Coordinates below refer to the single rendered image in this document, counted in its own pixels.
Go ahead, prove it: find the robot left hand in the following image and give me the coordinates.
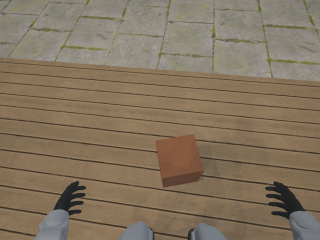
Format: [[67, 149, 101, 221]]
[[53, 181, 86, 216]]

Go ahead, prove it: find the robot right shin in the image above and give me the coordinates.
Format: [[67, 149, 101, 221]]
[[195, 223, 207, 229]]

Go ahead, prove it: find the robot left forearm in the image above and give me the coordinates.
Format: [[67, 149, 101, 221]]
[[33, 209, 69, 240]]

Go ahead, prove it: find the robot right thigh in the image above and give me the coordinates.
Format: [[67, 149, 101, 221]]
[[191, 225, 227, 240]]

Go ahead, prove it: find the robot right forearm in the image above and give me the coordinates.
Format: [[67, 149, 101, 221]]
[[289, 211, 320, 240]]

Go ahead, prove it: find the carton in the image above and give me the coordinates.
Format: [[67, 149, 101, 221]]
[[155, 134, 204, 188]]

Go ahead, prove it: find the robot right hand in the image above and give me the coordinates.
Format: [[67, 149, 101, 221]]
[[265, 181, 305, 220]]

